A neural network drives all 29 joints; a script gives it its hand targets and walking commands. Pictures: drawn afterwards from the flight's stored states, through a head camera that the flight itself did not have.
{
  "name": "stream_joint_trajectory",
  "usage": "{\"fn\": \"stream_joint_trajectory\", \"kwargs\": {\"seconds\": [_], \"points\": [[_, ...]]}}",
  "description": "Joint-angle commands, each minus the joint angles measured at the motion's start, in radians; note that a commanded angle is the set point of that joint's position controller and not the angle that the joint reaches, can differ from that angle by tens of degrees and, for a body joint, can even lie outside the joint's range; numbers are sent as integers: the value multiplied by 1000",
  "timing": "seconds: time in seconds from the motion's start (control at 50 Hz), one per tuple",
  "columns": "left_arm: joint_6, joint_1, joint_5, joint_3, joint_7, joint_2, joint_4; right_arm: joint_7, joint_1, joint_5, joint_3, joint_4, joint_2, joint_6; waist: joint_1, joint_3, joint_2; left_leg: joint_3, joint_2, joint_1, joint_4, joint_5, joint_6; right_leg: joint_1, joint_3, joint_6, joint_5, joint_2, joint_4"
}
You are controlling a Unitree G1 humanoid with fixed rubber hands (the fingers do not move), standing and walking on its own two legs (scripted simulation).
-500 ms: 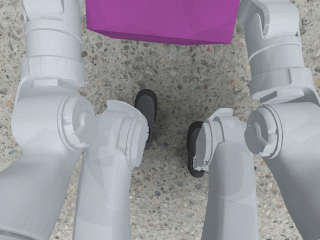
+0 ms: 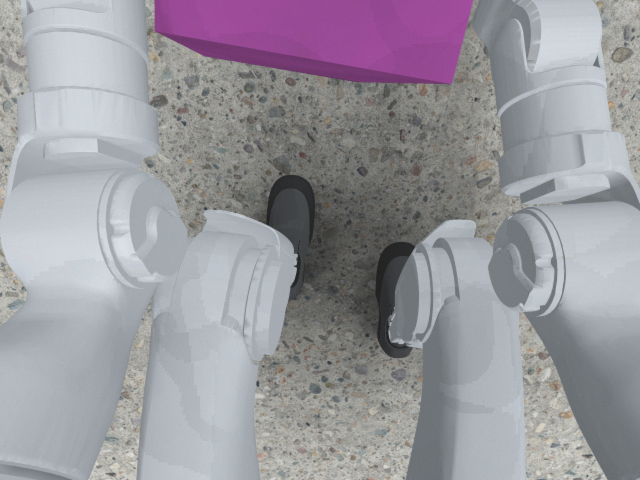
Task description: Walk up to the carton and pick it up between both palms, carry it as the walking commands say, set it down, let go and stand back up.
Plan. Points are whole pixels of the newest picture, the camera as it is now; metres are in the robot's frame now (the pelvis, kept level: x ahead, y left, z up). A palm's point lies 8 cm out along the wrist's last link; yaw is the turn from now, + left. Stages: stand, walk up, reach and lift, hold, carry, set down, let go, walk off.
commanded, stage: set down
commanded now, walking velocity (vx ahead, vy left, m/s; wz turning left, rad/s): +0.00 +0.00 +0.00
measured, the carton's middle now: out of the picture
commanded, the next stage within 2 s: none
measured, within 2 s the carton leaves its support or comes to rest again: neither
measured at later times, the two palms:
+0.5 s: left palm out of the picture +0.57 +0.23 -0.16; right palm out of the picture +0.56 -0.08 -0.19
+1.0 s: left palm out of the picture +0.57 +0.23 -0.16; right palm out of the picture +0.57 -0.08 -0.20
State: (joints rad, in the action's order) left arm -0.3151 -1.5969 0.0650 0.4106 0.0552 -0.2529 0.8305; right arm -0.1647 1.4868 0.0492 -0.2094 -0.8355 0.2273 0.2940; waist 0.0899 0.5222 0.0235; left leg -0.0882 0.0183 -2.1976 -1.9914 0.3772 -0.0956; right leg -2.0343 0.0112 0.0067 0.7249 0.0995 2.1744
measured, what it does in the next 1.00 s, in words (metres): stands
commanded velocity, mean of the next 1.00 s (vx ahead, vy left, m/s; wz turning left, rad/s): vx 0.00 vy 0.00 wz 0.00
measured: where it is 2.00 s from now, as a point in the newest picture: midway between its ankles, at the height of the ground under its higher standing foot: (342, 289)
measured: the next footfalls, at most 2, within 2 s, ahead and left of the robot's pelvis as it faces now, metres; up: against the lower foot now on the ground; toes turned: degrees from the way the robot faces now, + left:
none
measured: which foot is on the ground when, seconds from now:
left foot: down 0.00-1.00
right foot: down 0.00-1.00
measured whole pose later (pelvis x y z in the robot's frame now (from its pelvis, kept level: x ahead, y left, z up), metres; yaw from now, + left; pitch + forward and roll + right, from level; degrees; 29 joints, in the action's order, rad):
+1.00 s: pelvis +0.00 +0.00 -0.01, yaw +0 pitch +34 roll +0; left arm -0.28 -1.60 0.07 0.53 -0.07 -0.28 0.86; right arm 0.01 1.50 0.04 -0.28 -0.86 0.23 0.23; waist 0.09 0.52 0.02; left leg -0.09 0.02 -2.23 -2.03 0.39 -0.10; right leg -2.07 0.01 0.01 0.73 0.11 2.21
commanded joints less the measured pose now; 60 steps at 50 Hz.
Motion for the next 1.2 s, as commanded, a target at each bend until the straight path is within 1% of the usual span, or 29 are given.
{"fn": "stream_joint_trajectory", "kwargs": {"seconds": [0.0,0.12,0.14,0.26,0.32,0.34,0.4,0.42,0.48,0.52,0.56,0.6,0.62,0.64,0.66,0.68,0.7,0.72,0.76,0.9,0.92,1.02,1.06,1.08,1.1,1.12,1.14,1.16,1.18], "points": [[-25,-241,-119,-358,-282,982,193,336,893,142,423,264,-812,-99,90,-1483,94,181,-69,1080,-50,-343,36,-37,64,-36,-174,36,-190],[-22,-262,-118,-363,-291,971,182,343,855,131,387,227,-790,-98,73,-1415,61,197,-67,1083,-48,-312,39,-108,59,-45,-149,35,-182],[-23,-250,-118,-359,-288,979,187,343,889,135,402,270,-778,-104,79,-1441,57,200,-70,1091,-54,-315,38,-91,58,-43,-160,28,-175],[-23,-220,-87,-339,-303,948,226,346,822,105,372,194,-789,-92,71,-1302,81,187,-68,980,-50,-229,37,-94,51,-36,-125,32,-180],[-31,-192,-73,-322,-313,959,250,350,773,84,350,173,-772,-86,62,-1237,59,184,-65,940,-45,-198,42,-97,38,-44,-120,28,-187],[-30,-169,-63,-315,-315,945,262,353,771,90,349,168,-780,-85,84,-1226,56,186,-67,948,-41,-194,37,-113,40,-35,-112,29,-181],[-33,-185,-68,-321,-320,958,258,352,753,65,334,163,-759,-86,48,-1190,64,206,-68,948,-39,-173,41,-128,46,-41,-101,31,-170],[-35,-162,-58,-318,-323,964,275,355,746,62,323,150,-761,-84,52,-1171,41,200,-70,950,-37,-170,42,-139,42,-37,-99,28,-174],[-34,-163,-35,-301,-327,941,278,356,717,54,314,122,-770,-81,66,-1123,57,202,-65,901,-33,-123,39,-133,31,-38,-90,30,-172],[-35,-152,-43,-305,-333,948,286,356,720,44,306,115,-746,-79,49,-1089,53,214,-70,896,-21,-90,42,-147,40,-33,-75,32,-159],[-39,-127,-16,-288,-338,949,304,358,690,39,297,113,-754,-79,61,-1070,33,203,-66,885,-30,-100,43,-142,27,-40,-79,31,-169],[-33,-133,-10,-281,-339,922,302,361,666,25,281,89,-753,-75,54,-1020,48,220,-69,871,-15,-51,36,-186,30,-33,-56,35,-163],[-35,-124,-9,-273,-340,917,308,360,677,23,287,97,-749,-72,64,-1013,55,226,-69,879,-22,-66,33,-175,24,-28,-69,34,-158],[-37,-129,-8,-272,-346,925,310,358,655,13,275,89,-740,-74,52,-1020,48,209,-66,865,-32,-70,40,-161,17,-39,-69,34,-168],[-37,-118,-4,-267,-347,911,322,358,661,16,281,96,-745,-73,62,-1010,60,208,-67,847,-23,-73,36,-150,27,-30,-68,34,-166],[-38,-120,-10,-268,-349,919,325,354,660,10,281,97,-731,-74,45,-998,63,217,-68,850,-31,-73,36,-159,23,-36,-70,36,-164],[-36,-115,3,-258,-350,904,323,356,653,12,280,93,-738,-71,65,-997,65,211,-71,845,-19,-64,36,-157,23,-30,-66,36,-168],[-44,-94,14,-252,-355,912,351,358,607,-9,252,48,-733,-65,47,-955,50,225,-71,838,-10,-30,36,-181,25,-33,-48,37,-162],[-39,-102,19,-250,-354,897,334,362,614,-5,260,54,-739,-62,65,-955,55,223,-71,838,-13,-31,31,-173,16,-30,-54,35,-161],[-35,-89,25,-233,-360,878,352,354,603,-15,245,54,-723,-64,63,-938,62,233,-73,816,-9,-2,32,-160,13,-27,-58,35,-148],[-38,-76,32,-232,-360,877,363,354,588,-20,239,46,-723,-64,65,-932,43,227,-69,822,-21,-14,35,-169,6,-32,-60,37,-148],[-26,-92,18,-239,-350,842,338,345,576,-32,224,42,-676,-66,43,-952,57,240,-72,842,-16,-18,37,-162,16,-23,-64,38,-141],[-19,-93,26,-227,-341,804,334,338,553,-36,204,39,-646,-69,45,-951,41,241,-68,849,-10,5,40,-167,14,-26,-61,39,-139],[-21,-77,37,-212,-334,780,343,335,542,-43,195,20,-632,-68,64,-946,42,237,-72,862,-11,-7,43,-177,11,-24,-56,40,-147],[-14,-73,27,-214,-329,767,329,330,534,-47,187,28,-609,-74,47,-953,52,248,-71,864,-9,-2,41,-172,19,-18,-55,41,-136],[-11,-68,38,-202,-322,736,335,322,531,-44,193,33,-595,-76,63,-950,54,231,-63,840,-15,-13,47,-146,10,-24,-66,33,-149],[-5,-63,28,-205,-313,715,338,314,504,-50,183,12,-572,-80,44,-957,62,248,-65,861,-11,-3,46,-155,18,-17,-63,34,-134],[3,-66,30,-185,-308,686,320,306,505,-56,184,37,-550,-84,53,-984,73,230,-63,847,-24,-37,48,-126,11,-15,-86,29,-145],[6,-55,34,-181,-299,662,344,296,512,-50,174,37,-517,-90,57,-978,52,232,-60,853,-18,-28,53,-133,14,-13,-77,29,-148]]}}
